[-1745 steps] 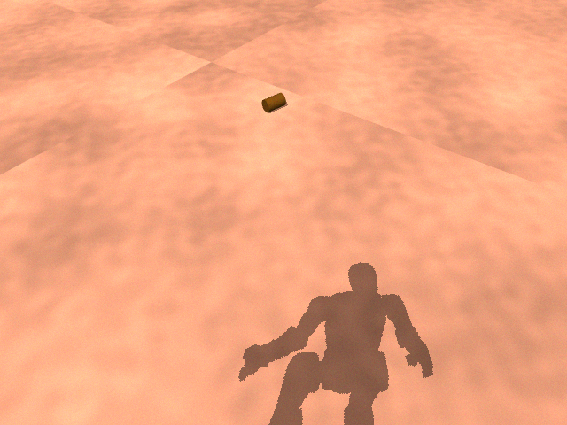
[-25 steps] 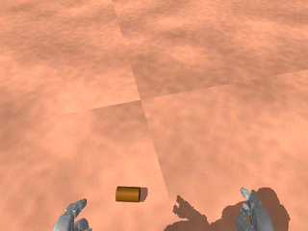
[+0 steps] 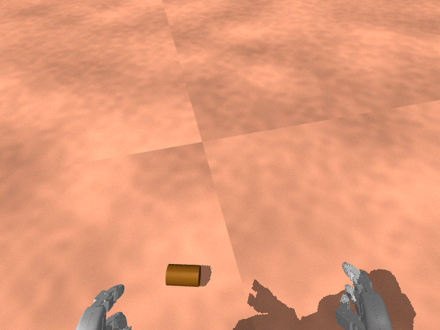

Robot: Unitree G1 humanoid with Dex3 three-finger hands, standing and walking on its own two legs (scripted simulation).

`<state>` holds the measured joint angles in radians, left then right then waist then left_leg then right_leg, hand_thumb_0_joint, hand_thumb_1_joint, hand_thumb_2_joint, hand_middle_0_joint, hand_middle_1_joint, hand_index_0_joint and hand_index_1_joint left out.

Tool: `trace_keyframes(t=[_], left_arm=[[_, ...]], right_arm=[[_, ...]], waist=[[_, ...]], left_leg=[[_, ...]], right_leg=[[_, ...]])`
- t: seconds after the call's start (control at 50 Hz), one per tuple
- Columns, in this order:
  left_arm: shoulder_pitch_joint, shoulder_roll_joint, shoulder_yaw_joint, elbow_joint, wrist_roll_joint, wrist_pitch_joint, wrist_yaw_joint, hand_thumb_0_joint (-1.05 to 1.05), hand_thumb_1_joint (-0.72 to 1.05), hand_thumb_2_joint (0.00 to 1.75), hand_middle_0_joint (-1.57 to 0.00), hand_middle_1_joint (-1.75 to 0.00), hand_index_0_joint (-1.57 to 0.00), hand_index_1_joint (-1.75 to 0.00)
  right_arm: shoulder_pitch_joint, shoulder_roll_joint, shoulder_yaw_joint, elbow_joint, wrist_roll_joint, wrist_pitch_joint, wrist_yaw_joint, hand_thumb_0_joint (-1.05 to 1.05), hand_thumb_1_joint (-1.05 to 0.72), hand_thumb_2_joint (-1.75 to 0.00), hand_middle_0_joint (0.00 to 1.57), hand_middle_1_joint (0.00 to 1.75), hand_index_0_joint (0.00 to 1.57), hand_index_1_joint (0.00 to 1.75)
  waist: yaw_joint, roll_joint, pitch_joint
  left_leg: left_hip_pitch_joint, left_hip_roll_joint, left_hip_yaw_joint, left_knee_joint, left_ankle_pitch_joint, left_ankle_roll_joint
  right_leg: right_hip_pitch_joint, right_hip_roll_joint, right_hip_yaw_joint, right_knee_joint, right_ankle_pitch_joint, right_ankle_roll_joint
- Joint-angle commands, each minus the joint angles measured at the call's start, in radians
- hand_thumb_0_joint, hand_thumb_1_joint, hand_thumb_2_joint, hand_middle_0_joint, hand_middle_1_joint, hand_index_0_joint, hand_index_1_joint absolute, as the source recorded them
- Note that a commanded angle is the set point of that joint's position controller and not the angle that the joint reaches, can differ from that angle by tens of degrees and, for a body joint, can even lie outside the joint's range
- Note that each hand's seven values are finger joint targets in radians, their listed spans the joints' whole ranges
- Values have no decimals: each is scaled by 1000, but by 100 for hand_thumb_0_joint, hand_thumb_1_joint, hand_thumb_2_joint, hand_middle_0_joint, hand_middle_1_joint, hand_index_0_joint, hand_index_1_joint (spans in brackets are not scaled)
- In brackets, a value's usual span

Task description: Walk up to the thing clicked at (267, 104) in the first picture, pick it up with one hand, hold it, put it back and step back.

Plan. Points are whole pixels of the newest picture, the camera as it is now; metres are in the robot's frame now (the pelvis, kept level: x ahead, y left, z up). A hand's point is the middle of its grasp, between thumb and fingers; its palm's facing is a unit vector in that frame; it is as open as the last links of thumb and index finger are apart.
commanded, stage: home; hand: left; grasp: from above
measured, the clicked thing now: (183, 275) +0.47 +0.18 -0.67
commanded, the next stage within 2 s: stand in 0.86 s
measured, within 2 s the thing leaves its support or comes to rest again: neither
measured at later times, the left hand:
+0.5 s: hand (128, 328) +0.17 +0.18 -0.05, palm faces +0.04 -0.98 -0.20, open 7.4 cm
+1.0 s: hand (130, 325) +0.17 +0.18 -0.06, palm faces +0.02 -0.97 -0.25, open 7.4 cm
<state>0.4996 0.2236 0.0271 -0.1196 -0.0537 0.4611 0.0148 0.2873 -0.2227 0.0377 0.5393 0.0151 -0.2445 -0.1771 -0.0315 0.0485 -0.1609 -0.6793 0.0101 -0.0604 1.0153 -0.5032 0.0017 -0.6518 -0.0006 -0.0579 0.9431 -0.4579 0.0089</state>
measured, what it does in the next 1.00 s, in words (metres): stands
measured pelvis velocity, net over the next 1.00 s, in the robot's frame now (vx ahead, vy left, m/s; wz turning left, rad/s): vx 0.01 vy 0.00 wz -0.01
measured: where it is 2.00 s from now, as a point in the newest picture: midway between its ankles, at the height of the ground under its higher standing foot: outside the picture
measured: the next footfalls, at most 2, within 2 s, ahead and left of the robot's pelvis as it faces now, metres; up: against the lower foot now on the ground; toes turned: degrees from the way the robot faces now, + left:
none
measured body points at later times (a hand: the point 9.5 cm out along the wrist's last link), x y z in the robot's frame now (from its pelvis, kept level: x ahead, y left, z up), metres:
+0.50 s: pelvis +0.01 +0.00 +0.00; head +0.02 +0.00 +0.45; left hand +0.16 +0.23 -0.03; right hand +0.17 -0.24 -0.06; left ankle +0.00 +0.11 -0.68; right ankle +0.01 -0.13 -0.68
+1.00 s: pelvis +0.01 +0.00 +0.00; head +0.03 +0.00 +0.45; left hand +0.17 +0.23 -0.04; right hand +0.17 -0.25 -0.07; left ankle +0.00 +0.11 -0.68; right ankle +0.01 -0.13 -0.68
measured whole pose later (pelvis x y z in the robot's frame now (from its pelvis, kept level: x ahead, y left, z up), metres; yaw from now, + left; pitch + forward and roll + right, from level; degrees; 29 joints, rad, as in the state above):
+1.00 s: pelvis +0.01 +0.00 +0.00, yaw +0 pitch +8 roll -2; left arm 0.43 0.24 0.01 0.01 -0.01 0.34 0.02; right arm 0.25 -0.23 0.02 0.59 -0.04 -0.20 -0.14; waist -0.01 0.03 -0.10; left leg -0.61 0.01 -0.04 0.99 -0.51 0.00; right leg -0.60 0.00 -0.04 0.94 -0.47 0.01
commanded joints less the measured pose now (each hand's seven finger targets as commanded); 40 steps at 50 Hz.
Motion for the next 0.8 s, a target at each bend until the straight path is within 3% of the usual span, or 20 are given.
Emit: trace_keyframes(t=[0.0,0.14,0.22,0.24,0.38,0.4,0.48,0.5,0.58,0.64,0.66,0.72,0.76,0.78], left_arm=[[-34,115,64,-206,10,-52,11,0,90,90,-20,-30,-20,-30],[-38,120,66,-212,10,-55,12,0,90,90,-20,-30,-20,-30],[-4,108,58,-207,12,-54,11,0,90,90,-20,-30,-20,-30],[-7,116,65,-207,10,-54,12,0,90,90,-20,-30,-20,-30],[-20,111,68,-198,6,-52,13,0,90,90,-20,-30,-20,-30],[-21,110,57,-197,6,-52,9,0,90,90,-20,-30,-20,-30],[-8,108,54,-203,4,-51,8,0,90,90,-20,-30,-20,-30],[-18,125,70,-209,7,-52,10,0,90,90,-20,-30,-20,-30],[-9,95,47,-204,5,-55,10,0,90,90,-20,-30,-20,-30],[-5,124,79,-209,3,-56,15,0,90,90,-20,-30,-20,-30],[-10,101,49,-209,5,-57,10,0,90,90,-20,-30,-20,-30],[-15,112,59,-205,4,-58,11,0,90,90,-20,-30,-20,-30],[-2,121,75,-198,4,-60,11,0,90,90,-20,-30,-20,-30],[-5,107,60,-196,5,-58,12,0,90,90,-20,-30,-20,-30]], right_arm=[[-71,-123,-58,-163,-3,-55,-17,0,-90,-90,20,30,20,30],[-74,-126,-60,-161,-5,-60,-19,0,-90,-90,20,30,20,30],[-67,-118,-58,-158,-5,-56,-17,0,-90,-90,20,30,20,30],[-62,-129,-65,-162,-4,-54,-16,0,-90,-90,20,30,20,30],[-69,-124,-60,-164,-3,-53,-15,0,-90,-90,20,30,20,30],[-68,-131,-65,-158,-5,-53,-14,0,-90,-90,20,30,20,30],[-68,-121,-59,-161,-2,-50,-12,0,-90,-90,20,30,20,30],[-67,-130,-66,-164,-4,-49,-13,0,-90,-90,20,30,20,30],[-62,-118,-59,-164,-4,-45,-11,0,-90,-90,20,30,20,30],[-59,-130,-67,-161,-3,-43,-11,0,-90,-90,20,30,20,30],[-59,-120,-61,-165,-4,-42,-11,0,-90,-90,20,30,20,30],[-55,-127,-65,-163,-5,-41,-10,0,-90,-90,20,30,20,30],[-55,-125,-66,-164,-5,-39,-10,0,-90,-90,20,30,20,30],[-61,-122,-63,-169,-3,-39,-10,0,-90,-90,20,30,20,30]], waist=[[-5,10,-60],[-9,-11,-63],[4,5,-86],[-8,-4,-100],[-1,-21,-69],[-11,-15,-69],[3,3,-74],[-3,-2,-89],[-7,-1,-90],[-2,-6,-92],[-9,4,-104],[-16,-7,-89],[-8,-13,-107],[-3,-21,-85]], left_leg=[[64,-14,11,-185,170,13],[62,-14,10,-178,172,15],[76,-10,2,-173,250,7],[89,-10,6,-167,262,9],[64,-10,7,-174,214,12],[76,-9,3,-179,216,11],[69,-12,4,-174,241,8],[74,-11,1,-174,245,8],[85,-10,5,-165,272,9],[83,-10,4,-164,279,7],[90,-12,8,-157,293,8],[83,-12,6,-160,276,9],[81,-15,8,-152,291,10],[75,-13,11,-154,280,12]], right_leg=[[53,23,-6,-157,133,-11],[57,24,-6,-157,135,-10],[71,26,-12,-135,194,-15],[73,26,-9,-134,204,-16],[63,27,-10,-150,169,-11],[58,27,-10,-144,168,-12],[68,23,-8,-141,190,-13],[71,25,-7,-137,191,-14],[70,26,-10,-136,218,-13],[76,25,-9,-129,220,-15],[74,24,-7,-132,236,-14],[69,24,-7,-132,223,-14],[84,23,-7,-132,240,-12],[75,23,-8,-138,232,-10]])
